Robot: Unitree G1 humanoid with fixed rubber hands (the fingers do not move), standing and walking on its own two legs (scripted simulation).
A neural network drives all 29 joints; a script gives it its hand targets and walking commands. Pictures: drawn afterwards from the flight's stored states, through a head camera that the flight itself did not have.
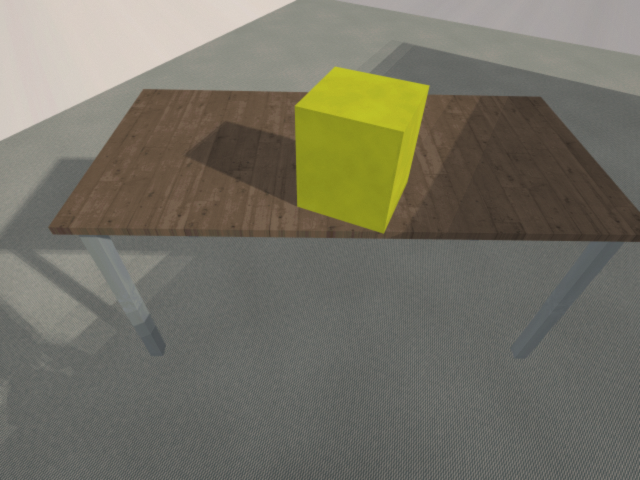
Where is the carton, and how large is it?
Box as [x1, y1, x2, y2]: [295, 67, 429, 233]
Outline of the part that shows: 334,67 295,105 297,206 383,233 407,181 429,85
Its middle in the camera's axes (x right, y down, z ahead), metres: +0.09 -0.19 +0.85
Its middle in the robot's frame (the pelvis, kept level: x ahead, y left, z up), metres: +0.78 -0.10 +0.00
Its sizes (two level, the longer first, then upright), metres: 0.210 0.200 0.250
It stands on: a table, 0.64 m high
